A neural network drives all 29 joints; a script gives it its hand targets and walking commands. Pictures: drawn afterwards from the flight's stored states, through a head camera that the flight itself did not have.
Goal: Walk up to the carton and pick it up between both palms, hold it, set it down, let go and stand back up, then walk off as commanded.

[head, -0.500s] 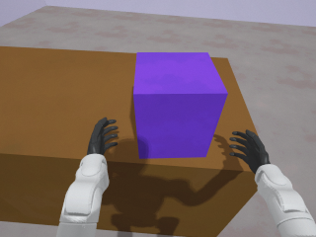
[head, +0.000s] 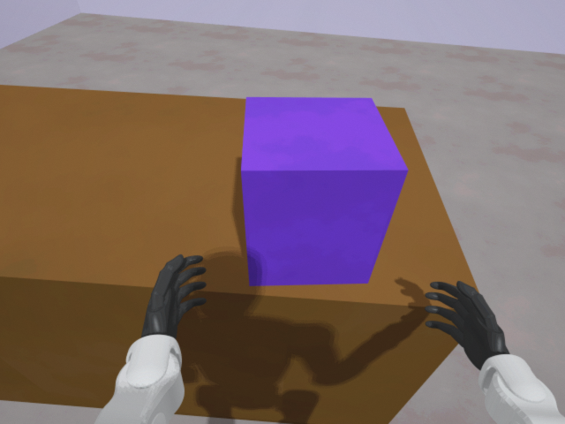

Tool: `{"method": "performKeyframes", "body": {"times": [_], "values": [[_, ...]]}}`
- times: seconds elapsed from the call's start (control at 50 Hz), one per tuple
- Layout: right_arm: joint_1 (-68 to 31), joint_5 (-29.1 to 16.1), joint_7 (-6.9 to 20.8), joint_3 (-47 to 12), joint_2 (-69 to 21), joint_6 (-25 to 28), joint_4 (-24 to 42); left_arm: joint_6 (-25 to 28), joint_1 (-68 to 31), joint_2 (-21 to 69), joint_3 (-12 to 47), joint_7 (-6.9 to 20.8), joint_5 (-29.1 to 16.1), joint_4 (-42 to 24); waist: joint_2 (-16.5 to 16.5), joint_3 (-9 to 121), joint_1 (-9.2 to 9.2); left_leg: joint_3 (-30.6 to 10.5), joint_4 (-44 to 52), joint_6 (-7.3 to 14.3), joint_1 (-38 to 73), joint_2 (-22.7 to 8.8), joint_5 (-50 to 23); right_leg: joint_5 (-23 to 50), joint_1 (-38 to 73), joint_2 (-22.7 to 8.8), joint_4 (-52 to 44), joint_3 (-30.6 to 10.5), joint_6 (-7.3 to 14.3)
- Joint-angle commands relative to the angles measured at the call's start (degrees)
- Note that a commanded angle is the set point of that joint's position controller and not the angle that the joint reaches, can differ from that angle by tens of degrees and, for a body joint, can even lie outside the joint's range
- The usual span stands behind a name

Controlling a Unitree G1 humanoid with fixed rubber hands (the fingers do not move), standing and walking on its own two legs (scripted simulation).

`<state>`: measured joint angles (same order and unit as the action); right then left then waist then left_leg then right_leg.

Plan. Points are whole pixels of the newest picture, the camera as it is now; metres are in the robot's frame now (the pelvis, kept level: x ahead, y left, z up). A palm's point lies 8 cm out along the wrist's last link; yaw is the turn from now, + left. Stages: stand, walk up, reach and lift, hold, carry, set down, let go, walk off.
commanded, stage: set down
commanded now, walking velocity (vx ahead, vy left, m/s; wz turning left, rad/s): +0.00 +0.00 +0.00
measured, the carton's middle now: (309, 193) +0.48 -0.01 +0.10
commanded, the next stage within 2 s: none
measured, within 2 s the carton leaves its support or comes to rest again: neither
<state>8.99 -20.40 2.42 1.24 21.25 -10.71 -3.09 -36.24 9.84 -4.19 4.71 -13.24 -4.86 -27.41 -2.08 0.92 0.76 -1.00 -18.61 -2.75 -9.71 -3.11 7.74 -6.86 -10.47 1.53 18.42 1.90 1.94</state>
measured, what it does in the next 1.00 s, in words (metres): stands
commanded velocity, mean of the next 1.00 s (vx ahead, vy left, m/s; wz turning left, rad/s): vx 0.00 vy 0.00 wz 0.00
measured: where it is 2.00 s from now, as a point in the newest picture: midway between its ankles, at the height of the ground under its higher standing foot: outside the picture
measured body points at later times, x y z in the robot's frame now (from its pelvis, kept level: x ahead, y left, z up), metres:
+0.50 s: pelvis +0.02 +0.00 +0.00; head +0.03 +0.02 +0.45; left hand +0.25 +0.20 +0.05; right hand +0.24 -0.23 +0.03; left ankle +0.03 +0.15 -0.75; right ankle +0.04 -0.10 -0.75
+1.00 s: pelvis +0.03 +0.01 +0.00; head +0.04 +0.01 +0.45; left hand +0.23 +0.22 -0.01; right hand +0.21 -0.22 -0.01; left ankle +0.03 +0.15 -0.75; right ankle +0.04 -0.10 -0.75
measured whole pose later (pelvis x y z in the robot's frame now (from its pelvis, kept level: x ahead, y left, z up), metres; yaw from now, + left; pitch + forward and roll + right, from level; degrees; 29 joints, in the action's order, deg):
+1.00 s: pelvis +0.03 +0.01 +0.00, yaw +0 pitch +0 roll +0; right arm 22.1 -9.3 0.8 1.2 13.2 -7.9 -1.3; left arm -22.1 17.1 -9.2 -0.4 -4.2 -4.9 -5.0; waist -0.7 -1.4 0.8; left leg -1.0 -18.6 -2.7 -8.8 -3.1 9.8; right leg -8.2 -8.8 1.5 17.0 1.9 1.8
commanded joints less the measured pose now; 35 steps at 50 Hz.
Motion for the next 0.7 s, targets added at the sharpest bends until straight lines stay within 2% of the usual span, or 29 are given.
{"method": "performKeyframes", "body": {"times": [0.0, 0.04, 0.06, 0.08, 0.1, 0.12, 0.14, 0.16, 0.18, 0.22, 0.26, 0.28, 0.3, 0.32, 0.34, 0.36, 0.38, 0.4, 0.42, 0.44, 0.48, 0.5, 0.52, 0.54, 0.58, 0.62, 0.64, 0.66, 0.68], "values": [[-5.40, 1.02, -1.24, 9.06, 6.28, 2.15, 18.68, 2.05, -1.27, -1.79, -3.61, 0.90, -0.19, -8.40, -6.07, 4.35, -0.43, 3.28, 4.56, 3.43, 9.74, 2.97, 3.07, -9.60, 4.99, -2.74, -6.93, -6.52, -2.32], [-7.95, 0.04, -1.08, 7.98, 6.68, 2.87, 22.94, 3.86, -4.59, -2.21, -2.25, 0.30, -1.17, -13.74, -2.07, 6.12, 1.16, 4.31, 4.97, 2.87, 10.26, 3.15, 0.70, -7.61, 3.35, -1.77, -5.58, -5.25, -2.47], [-2.29, 1.34, -1.47, 8.61, 5.98, 1.66, 16.83, 2.81, 0.02, -2.19, -2.79, 1.66, -0.28, -7.11, -3.27, 3.30, -1.28, 3.90, 4.52, 3.31, 9.11, 3.44, 2.26, -8.61, 4.88, -2.88, -6.29, -6.58, -2.49], [-3.29, 1.45, -1.72, 8.22, 5.84, 1.65, 19.36, 2.90, -1.76, -3.58, -2.87, 2.07, -0.66, -8.91, -3.36, 2.76, -1.32, 4.03, 4.41, 3.48, 8.50, 3.67, 2.80, -9.63, 4.60, -3.32, -6.75, -7.47, -2.54], [-1.39, 2.53, -1.89, 8.00, 3.83, 1.31, 21.29, 2.86, 0.18, -2.34, -1.89, 2.57, -0.20, -8.08, -3.05, 3.56, -1.23, 3.41, 4.83, 3.24, 10.12, 3.54, 2.45, -8.46, 4.38, -3.11, -6.46, -6.61, -2.33], [-4.52, 1.93, -1.74, 8.81, 4.77, 1.96, 23.14, 3.82, -2.14, -3.96, -2.73, 2.41, -0.15, -8.53, -1.96, 5.95, 0.23, 3.61, 4.44, 3.42, 10.21, 3.21, 2.53, -9.32, 3.07, -2.41, -5.87, -5.63, -2.24], [-3.35, 2.31, -1.81, 7.74, 5.02, 1.36, 21.01, 3.44, -2.73, -3.63, -1.78, 2.57, 0.10, -6.45, -1.90, 4.53, 0.13, 3.65, 4.28, 3.07, 9.88, 3.50, 3.88, -10.27, 2.62, -2.72, -6.08, -5.87, -2.48], [-4.23, 2.85, -1.62, 8.97, 5.06, 1.77, 22.66, 3.47, -1.62, -4.04, -3.07, 2.54, -0.30, -6.26, -3.54, 5.63, 0.55, 3.59, 4.35, 3.41, 9.87, 3.28, 2.60, -9.43, 2.98, -2.95, -6.27, -5.93, -2.63], [-1.35, 3.52, -1.83, 8.63, 5.35, 1.33, 18.99, 3.69, -0.98, -4.38, -3.27, 2.83, -0.78, -5.55, -2.21, 2.66, -0.36, 4.07, 4.11, 2.76, 9.77, 3.18, 2.55, -8.65, 2.64, -2.29, -5.64, -5.44, -2.38], [3.56, 2.76, -1.41, 8.42, 6.11, 1.08, 18.83, 3.78, 4.02, -3.12, -2.44, 2.91, 0.01, -8.43, -1.25, 3.73, -0.71, 3.13, 3.35, 2.17, 12.65, 2.69, -3.66, -2.46, 3.10, -1.15, -4.94, -4.50, -1.46], [3.01, 4.04, -1.48, 8.15, 5.46, 1.15, 16.24, 3.78, 3.77, -2.83, -2.14, 3.96, 1.29, -2.08, -1.29, 3.69, -1.26, 3.19, 3.37, 2.31, 12.93, 2.82, -2.09, -2.99, 3.28, -1.18, -5.49, -4.55, -1.64], [4.08, 3.07, -1.70, 7.23, 4.46, 1.80, 19.31, 4.96, 4.41, -4.79, -3.47, 3.83, 1.05, -6.95, -0.50, 5.46, -0.66, 3.74, 3.02, 2.37, 13.72, 3.11, -5.49, 0.59, 5.42, -1.17, -4.86, -4.46, -1.73], [3.81, 3.98, -2.14, 7.02, 3.57, 2.00, 18.80, 5.14, 3.59, -5.15, -3.78, 4.23, 0.78, -4.28, -1.94, 5.74, -0.27, 4.23, 2.50, 2.09, 12.31, 3.70, -5.94, 0.93, 5.89, -1.35, -4.83, -4.52, -2.48], [3.31, 3.18, -2.33, 6.40, 3.18, 2.55, 21.55, 6.36, 2.14, -6.06, -4.49, 4.03, 0.48, -7.90, -0.07, 6.95, -0.02, 4.49, 2.27, 2.11, 13.18, 3.62, -6.61, 1.88, 6.51, -1.34, -4.61, -4.69, -2.59], [5.76, 3.35, -2.24, 5.80, 2.74, 2.41, 19.18, 6.66, 4.21, -5.30, -4.42, 4.20, 1.38, -6.26, 0.65, 4.12, 0.62, 3.87, 2.40, 1.89, 12.49, 3.46, -7.64, 2.37, 6.93, -1.28, -4.25, -4.99, -1.95], [5.01, 3.82, -1.99, 6.47, 3.01, 2.40, 17.84, 6.84, 3.86, -5.20, -4.09, 4.33, 0.98, -4.67, 1.00, 3.80, -0.39, 4.26, 2.23, 1.91, 12.18, 3.41, -7.69, 2.67, 6.43, -1.41, -4.38, -4.85, -1.76], [6.00, 4.24, -1.79, 6.81, 3.45, 3.37, 19.63, 7.88, 5.12, -5.70, -3.45, 4.39, 0.99, -6.88, 0.33, 5.40, 0.00, 3.83, 2.18, 1.68, 12.53, 3.56, -8.44, 2.61, 7.21, -0.63, -4.42, -4.12, -1.67], [5.69, 4.04, -1.58, 5.89, 2.38, 3.15, 16.91, 7.96, 3.91, -5.22, -4.49, 4.19, 1.69, -3.79, 2.53, 4.71, 0.72, 3.72, 2.37, 1.24, 11.84, 3.15, -7.53, 2.42, 6.98, -0.79, -4.12, -4.09, -1.48], [5.16, 5.18, -1.93, 7.11, 2.61, 3.12, 16.27, 8.35, 4.01, -6.42, -4.57, 4.80, 0.86, -2.08, -0.12, 3.55, 0.07, 3.66, 2.30, 1.91, 11.20, 3.61, -6.17, 1.28, 5.99, -1.29, -4.75, -4.42, -1.72], [5.57, 5.78, -2.02, 6.58, 1.47, 3.03, 17.19, 8.72, 4.02, -7.14, -5.11, 4.99, 0.40, -1.55, 0.03, 4.37, -0.48, 3.62, 2.52, 1.73, 11.98, 3.50, -3.70, -0.95, 4.87, -1.22, -4.81, -4.19, -1.74], [7.20, 5.09, -1.85, 6.59, 2.54, 4.43, 21.17, 10.06, 5.83, -6.19, -4.20, 4.62, 0.58, -5.92, 2.42, 5.97, 0.00, 3.79, 2.10, 1.12, 12.88, 3.70, -8.81, 4.00, 6.64, -0.72, -4.36, -3.91, -1.74], [9.26, 6.27, -2.24, 4.96, 0.41, 2.59, 13.70, 8.51, 7.95, -5.35, -4.74, 5.91, 1.67, 4.56, 0.86, 2.01, -0.33, 4.26, 2.29, 1.45, 11.57, 4.11, -6.21, 1.53, 6.22, -1.35, -5.44, -4.58, -1.79], [7.36, 6.37, -1.96, 6.56, 1.87, 3.49, 17.36, 9.76, 7.28, -6.45, -4.00, 5.60, 0.02, -0.01, 0.94, 3.13, -0.24, 3.74, 3.24, 1.07, 11.96, 3.75, -6.65, 1.25, 4.92, -0.76, -5.75, -3.82, -1.54], [9.16, 6.45, -2.25, 6.05, 0.07, 4.16, 19.05, 10.70, 7.68, -7.43, -5.13, 6.18, -0.79, 0.64, -0.14, 4.38, 0.13, 4.16, 2.24, 1.50, 11.33, 3.75, -9.05, 4.73, 6.79, -1.21, -5.39, -4.39, -1.90], [9.78, 7.31, -2.18, 4.89, -0.36, 3.26, 13.67, 10.56, 7.44, -7.24, -4.41, 6.63, 0.36, 5.19, 1.85, 2.61, -0.54, 4.19, 1.96, 0.76, 11.71, 3.70, -7.61, 3.01, 6.22, -1.29, -4.97, -3.78, -1.50], [10.08, 6.33, -1.95, 5.06, 0.63, 4.96, 18.38, 12.79, 8.24, -7.52, -5.09, 6.57, 0.08, -0.34, 1.70, 4.67, 0.40, 3.85, 1.91, 0.45, 12.78, 3.42, -10.74, 5.56, 7.06, -0.06, -4.42, -2.51, -1.56], [9.91, 7.94, -1.85, 5.62, -0.40, 4.69, 15.24, 12.61, 7.56, -7.73, -4.52, 7.02, -0.11, 3.07, 1.09, 4.67, -0.52, 3.93, 1.42, 0.80, 11.56, 3.62, -8.27, 3.83, 6.24, -0.43, -4.67, -2.88, -1.62], [7.73, 8.87, -1.40, 5.09, 0.09, 3.93, 11.92, 12.79, 5.74, -7.57, -4.81, 6.80, 0.30, 6.76, 2.22, 2.77, -0.02, 3.78, 2.14, 0.85, 10.58, 3.33, -5.39, 0.43, 4.79, -0.52, -5.16, -3.03, -1.30], [10.02, 8.10, -1.24, 5.74, -0.53, 5.16, 15.85, 14.32, 7.26, -8.74, -6.10, 6.37, 0.05, 2.80, 2.00, 5.01, 0.64, 3.71, 1.80, 1.00, 10.65, 3.41, -7.45, 3.15, 6.65, -0.81, -4.43, -2.66, -1.24]]}}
